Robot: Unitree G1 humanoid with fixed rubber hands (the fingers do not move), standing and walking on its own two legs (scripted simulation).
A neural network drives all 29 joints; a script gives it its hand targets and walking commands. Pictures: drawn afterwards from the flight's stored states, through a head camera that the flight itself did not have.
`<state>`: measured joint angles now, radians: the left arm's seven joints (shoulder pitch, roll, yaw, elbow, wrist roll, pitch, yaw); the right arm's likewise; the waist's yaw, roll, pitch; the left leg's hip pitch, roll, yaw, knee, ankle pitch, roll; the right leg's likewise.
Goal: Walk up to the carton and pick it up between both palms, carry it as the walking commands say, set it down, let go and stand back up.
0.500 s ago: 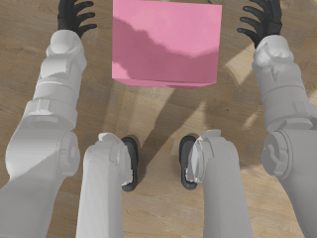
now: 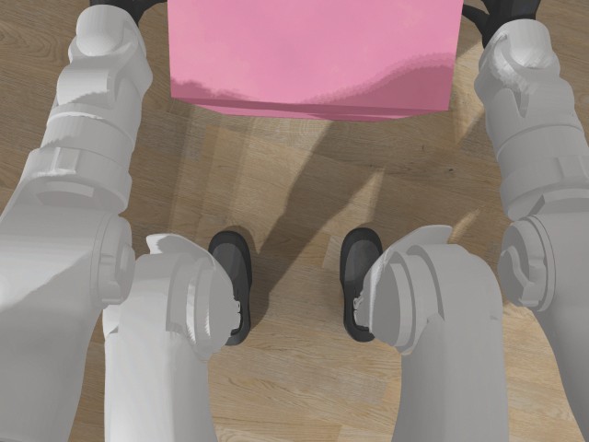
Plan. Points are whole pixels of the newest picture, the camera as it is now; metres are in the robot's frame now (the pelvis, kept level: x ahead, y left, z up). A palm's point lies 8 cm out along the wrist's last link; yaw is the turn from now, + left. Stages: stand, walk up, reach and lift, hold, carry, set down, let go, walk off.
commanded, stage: reach and lift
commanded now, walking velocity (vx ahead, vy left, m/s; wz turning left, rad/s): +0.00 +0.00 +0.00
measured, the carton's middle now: (308, 39) +0.52 -0.02 -0.23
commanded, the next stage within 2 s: none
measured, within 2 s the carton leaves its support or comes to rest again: leaves its support in 1.40 s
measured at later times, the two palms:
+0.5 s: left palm (143, 10) +0.54 +0.14 -0.16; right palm (489, 18) +0.52 -0.20 -0.16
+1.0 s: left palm (145, 9) +0.54 +0.14 -0.16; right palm (476, 14) +0.53 -0.19 -0.16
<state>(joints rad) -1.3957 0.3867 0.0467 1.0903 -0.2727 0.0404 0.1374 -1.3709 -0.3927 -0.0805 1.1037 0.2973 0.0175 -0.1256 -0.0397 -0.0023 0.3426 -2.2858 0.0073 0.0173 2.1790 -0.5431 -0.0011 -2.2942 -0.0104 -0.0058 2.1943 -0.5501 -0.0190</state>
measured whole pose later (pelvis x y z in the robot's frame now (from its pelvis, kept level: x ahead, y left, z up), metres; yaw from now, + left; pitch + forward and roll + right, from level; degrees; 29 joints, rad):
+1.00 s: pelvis +0.00 +0.00 +0.01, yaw +0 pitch +39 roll +0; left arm -1.46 0.32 -0.03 1.21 -0.30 -0.01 0.15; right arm -1.45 -0.33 -0.02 1.23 0.30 -0.03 -0.15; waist -0.04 0.01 0.31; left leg -2.28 0.00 0.01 2.13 -0.53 0.00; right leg -2.28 -0.01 -0.01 2.14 -0.54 -0.01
